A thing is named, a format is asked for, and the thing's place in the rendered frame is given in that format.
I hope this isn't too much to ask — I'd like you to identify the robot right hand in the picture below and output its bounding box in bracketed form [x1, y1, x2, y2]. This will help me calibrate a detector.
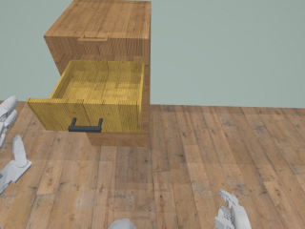
[214, 189, 252, 229]

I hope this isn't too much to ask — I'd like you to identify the robot left hand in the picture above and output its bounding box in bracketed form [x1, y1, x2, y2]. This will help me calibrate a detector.
[0, 95, 32, 196]

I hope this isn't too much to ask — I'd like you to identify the handle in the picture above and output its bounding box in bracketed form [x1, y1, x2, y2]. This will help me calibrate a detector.
[68, 117, 103, 133]
[77, 38, 109, 46]

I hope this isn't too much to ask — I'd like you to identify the cabinet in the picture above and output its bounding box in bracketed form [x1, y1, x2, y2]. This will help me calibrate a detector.
[43, 0, 152, 147]

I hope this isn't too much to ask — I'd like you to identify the drawer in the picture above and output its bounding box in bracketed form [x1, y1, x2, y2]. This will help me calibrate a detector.
[26, 60, 145, 133]

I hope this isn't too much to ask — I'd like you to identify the left robot thigh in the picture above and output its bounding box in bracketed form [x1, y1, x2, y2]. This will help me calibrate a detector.
[108, 219, 136, 229]

